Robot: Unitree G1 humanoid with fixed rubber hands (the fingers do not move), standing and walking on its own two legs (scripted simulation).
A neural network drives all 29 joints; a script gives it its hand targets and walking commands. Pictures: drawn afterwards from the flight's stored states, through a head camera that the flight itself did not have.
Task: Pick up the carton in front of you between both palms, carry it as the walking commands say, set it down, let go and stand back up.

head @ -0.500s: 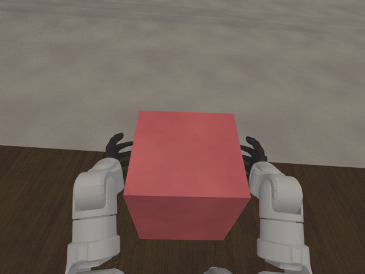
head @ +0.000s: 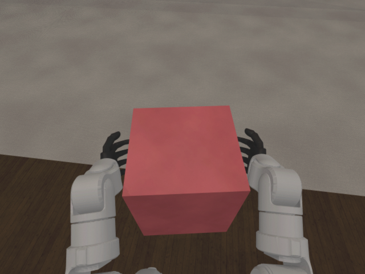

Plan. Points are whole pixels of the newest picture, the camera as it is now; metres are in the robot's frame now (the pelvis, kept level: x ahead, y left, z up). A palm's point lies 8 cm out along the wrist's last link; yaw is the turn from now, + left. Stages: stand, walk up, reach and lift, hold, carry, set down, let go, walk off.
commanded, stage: carry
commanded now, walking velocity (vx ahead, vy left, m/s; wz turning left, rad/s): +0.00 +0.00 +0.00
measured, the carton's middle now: (183, 175) +0.34 +0.01 +0.00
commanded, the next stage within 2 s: none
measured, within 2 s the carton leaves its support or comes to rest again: neither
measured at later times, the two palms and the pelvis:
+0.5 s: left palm (114, 121) +0.41 +0.16 +0.11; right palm (254, 126) +0.40 -0.14 +0.11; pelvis +0.08 +0.02 +0.00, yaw -1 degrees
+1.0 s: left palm (108, 129) +0.38 +0.16 +0.13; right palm (257, 132) +0.37 -0.14 +0.12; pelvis +0.06 +0.02 +0.00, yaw -1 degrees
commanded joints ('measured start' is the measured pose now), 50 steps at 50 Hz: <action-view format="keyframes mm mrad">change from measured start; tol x8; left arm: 1 -741 -950 -786 -186 -381 -51 -153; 10 -572 -803 -768 -166 -338 -18 -129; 50 -739 -844 -609 38 -273 42 -103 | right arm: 1 -637 959 728 -164 288 -60 116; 13 -484 771 681 -137 243 -10 117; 29 -662 853 658 -65 279 11 121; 50 -699 855 598 3 252 30 102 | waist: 1 -10 -125 -597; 9 3 -100 -593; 13 -25 117 -607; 20 -14 -35 -554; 50 -27 -12 -442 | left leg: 1 106 -5 18 -169 99 4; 6 129 -27 41 -362 266 19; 8 241 -6 33 -533 448 34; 9 327 47 -24 -550 596 57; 11 500 220 -152 -399 1279 160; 12 517 235 -161 -405 1360 169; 19 300 123 -61 -408 819 103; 25 338 155 -82 -437 857 103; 35 315 142 -90 -536 476 81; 50 307 139 -90 -539 469 74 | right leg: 1 413 -289 233 -69 740 -84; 4 479 -259 173 -6 838 -67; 8 436 -225 148 95 734 -55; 11 184 -124 130 122 199 42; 13 176 -98 121 89 57 65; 18 342 -184 175 72 522 18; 20 343 -194 177 69 562 7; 35 222 -181 202 -78 24 15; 50 206 -184 204 -84 32 25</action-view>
